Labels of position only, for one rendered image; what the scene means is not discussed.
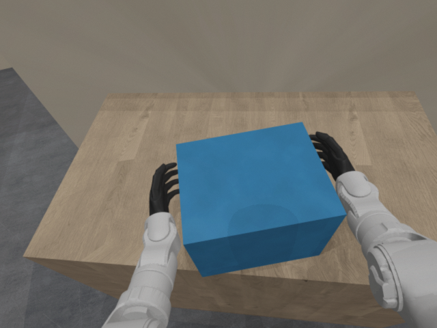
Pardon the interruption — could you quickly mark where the left robot forearm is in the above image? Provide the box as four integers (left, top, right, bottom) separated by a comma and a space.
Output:
102, 212, 181, 327

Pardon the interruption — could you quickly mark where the robot right upper arm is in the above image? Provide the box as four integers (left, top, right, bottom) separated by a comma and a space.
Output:
367, 239, 437, 328

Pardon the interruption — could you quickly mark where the carton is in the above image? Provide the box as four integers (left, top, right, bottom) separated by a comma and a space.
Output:
176, 122, 347, 277

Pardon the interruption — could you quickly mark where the right robot hand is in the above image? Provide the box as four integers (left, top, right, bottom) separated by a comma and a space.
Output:
309, 132, 355, 182

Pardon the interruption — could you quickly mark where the pedestal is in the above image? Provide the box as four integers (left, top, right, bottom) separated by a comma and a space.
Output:
23, 91, 437, 328

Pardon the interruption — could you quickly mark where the left robot hand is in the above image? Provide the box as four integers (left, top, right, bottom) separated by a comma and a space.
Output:
150, 163, 180, 215

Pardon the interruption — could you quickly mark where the right robot forearm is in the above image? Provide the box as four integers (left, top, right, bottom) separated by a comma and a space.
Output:
335, 171, 430, 260

